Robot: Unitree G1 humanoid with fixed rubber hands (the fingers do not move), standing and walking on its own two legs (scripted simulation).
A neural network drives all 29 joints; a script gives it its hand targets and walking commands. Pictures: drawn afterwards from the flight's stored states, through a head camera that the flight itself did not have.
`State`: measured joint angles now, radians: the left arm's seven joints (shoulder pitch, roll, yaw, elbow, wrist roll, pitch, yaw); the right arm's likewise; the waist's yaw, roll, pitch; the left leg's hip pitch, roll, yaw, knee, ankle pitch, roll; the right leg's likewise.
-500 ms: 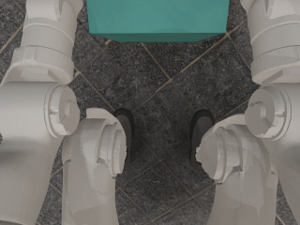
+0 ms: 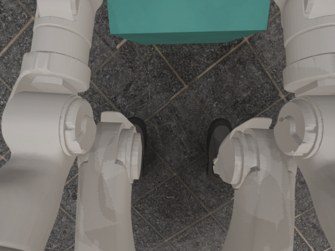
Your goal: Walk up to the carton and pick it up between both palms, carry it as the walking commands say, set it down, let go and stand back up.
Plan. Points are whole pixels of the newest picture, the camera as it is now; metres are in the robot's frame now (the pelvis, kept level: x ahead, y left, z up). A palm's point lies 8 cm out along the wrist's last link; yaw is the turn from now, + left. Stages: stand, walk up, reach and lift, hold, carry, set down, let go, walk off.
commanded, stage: reach and lift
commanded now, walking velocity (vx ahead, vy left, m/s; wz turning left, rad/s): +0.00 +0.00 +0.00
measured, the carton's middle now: out of the picture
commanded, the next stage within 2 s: none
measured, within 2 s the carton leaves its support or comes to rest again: neither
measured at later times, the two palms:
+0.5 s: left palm out of the picture +0.57 +0.16 -0.10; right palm out of the picture +0.58 -0.14 -0.10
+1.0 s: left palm out of the picture +0.55 +0.15 -0.03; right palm out of the picture +0.56 -0.15 -0.03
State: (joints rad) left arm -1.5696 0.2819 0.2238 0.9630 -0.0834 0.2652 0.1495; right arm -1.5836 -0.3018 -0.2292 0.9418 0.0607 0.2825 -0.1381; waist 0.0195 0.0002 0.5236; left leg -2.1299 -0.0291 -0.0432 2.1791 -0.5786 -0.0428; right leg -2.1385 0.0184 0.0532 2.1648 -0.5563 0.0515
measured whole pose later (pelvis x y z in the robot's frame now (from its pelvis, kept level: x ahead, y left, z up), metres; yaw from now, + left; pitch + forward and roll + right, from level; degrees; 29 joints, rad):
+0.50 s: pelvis +0.00 -0.01 +0.04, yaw +0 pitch +31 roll +1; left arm -1.52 0.25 0.36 0.75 0.03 0.39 0.09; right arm -1.55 -0.23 -0.29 0.76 -0.04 0.37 -0.14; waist 0.02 -0.03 0.53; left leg -2.02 -0.01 -0.05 2.05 -0.57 -0.06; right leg -2.05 0.03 0.05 2.05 -0.54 0.03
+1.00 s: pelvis -0.02 +0.00 +0.08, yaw +0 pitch +29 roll +1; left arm -1.48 0.17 0.43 0.62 0.10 0.44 0.08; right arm -1.50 -0.18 -0.38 0.64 -0.11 0.44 -0.09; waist 0.02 -0.01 0.52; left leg -1.89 -0.02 -0.05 1.89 -0.50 -0.05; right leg -1.91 0.03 0.05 1.88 -0.48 0.04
